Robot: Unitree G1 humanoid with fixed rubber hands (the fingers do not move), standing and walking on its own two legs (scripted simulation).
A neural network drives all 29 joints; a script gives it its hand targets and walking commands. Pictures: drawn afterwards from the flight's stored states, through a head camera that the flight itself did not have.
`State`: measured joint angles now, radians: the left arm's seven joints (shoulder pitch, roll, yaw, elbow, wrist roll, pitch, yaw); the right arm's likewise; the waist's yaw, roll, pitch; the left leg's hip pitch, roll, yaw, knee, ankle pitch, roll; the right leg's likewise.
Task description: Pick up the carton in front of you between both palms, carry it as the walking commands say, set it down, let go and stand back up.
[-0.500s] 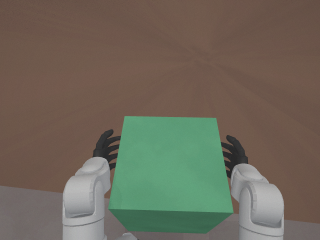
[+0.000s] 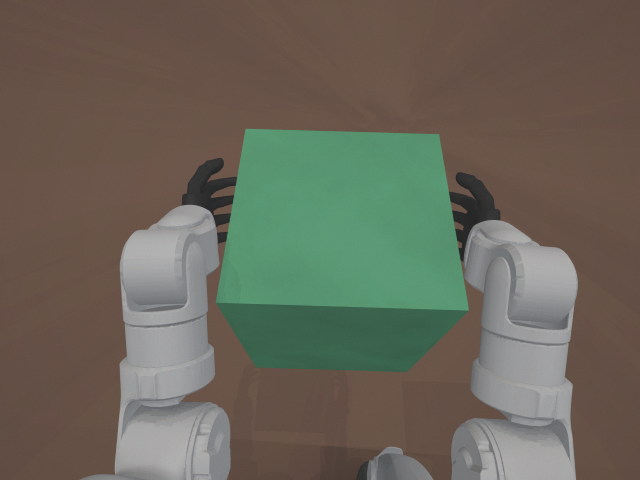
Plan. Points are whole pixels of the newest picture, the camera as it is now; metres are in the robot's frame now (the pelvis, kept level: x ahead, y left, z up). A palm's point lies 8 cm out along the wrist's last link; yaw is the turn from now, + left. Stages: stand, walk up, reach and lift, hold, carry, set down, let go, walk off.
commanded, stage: carry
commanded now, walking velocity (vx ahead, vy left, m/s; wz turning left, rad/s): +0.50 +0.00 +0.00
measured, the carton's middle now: (336, 265) +0.35 -0.01 +0.08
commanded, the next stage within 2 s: none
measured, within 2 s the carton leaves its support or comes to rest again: neither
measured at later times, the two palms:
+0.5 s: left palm (244, 64) +0.72 +0.14 +0.15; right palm (419, 70) +0.73 -0.16 +0.14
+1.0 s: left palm out of the picture +1.04 +0.12 +0.19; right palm out of the picture +1.05 -0.18 +0.19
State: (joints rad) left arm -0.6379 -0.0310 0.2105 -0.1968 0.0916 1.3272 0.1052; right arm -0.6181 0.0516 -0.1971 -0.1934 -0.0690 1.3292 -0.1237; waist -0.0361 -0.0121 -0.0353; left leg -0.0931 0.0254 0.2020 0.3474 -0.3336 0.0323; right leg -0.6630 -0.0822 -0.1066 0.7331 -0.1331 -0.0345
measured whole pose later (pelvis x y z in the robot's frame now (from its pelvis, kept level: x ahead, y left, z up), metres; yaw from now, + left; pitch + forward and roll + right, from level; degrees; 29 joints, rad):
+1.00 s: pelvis +0.67 -0.05 +0.04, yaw +0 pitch +4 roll -1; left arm -0.83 -0.01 0.26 0.11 0.11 1.29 0.11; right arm -0.83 -0.03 -0.27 0.11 -0.05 1.32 -0.13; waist 0.04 0.02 0.00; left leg -0.38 0.01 -0.01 1.17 -0.52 0.02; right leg -0.53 0.02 -0.15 0.68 -0.34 -0.10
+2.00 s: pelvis +0.97 -0.05 +0.07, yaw +0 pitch +3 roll +0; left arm -0.84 0.06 0.28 0.20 0.05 1.35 0.12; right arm -0.80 -0.01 -0.18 0.17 -0.03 1.36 -0.16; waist -0.09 0.01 -0.08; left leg -0.14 0.01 0.08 0.48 -0.51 0.01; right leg -0.60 -0.02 -0.05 1.17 -0.66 -0.04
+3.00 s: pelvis +1.55 -0.09 +0.14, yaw +0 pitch +4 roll -1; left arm -0.86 0.02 0.29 0.10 0.08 1.33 0.12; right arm -0.84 0.01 -0.26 0.08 -0.06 1.35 -0.16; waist -0.03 0.02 -0.06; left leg -0.16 0.05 0.10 0.53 -0.53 0.00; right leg -0.61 -0.02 -0.13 0.65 -0.26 -0.06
